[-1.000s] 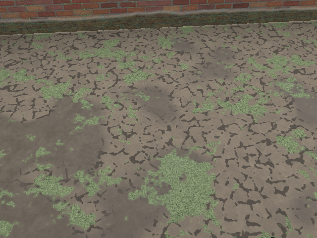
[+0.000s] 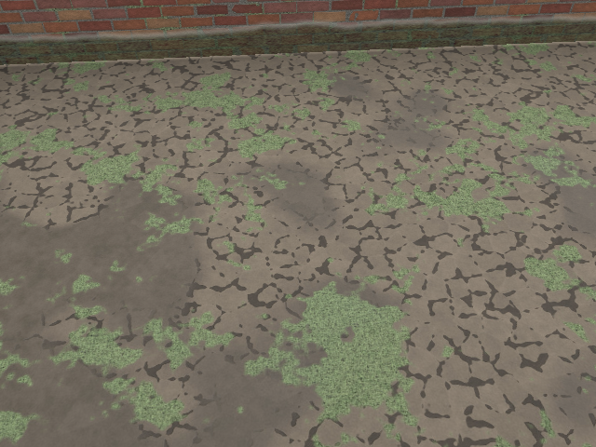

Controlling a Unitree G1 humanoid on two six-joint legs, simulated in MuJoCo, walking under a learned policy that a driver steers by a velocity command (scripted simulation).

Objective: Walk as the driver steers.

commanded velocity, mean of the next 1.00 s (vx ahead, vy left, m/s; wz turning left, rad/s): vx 0.23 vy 0.00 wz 0.00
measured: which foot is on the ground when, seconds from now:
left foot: down 0.00-1.00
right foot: down 0.00-1.00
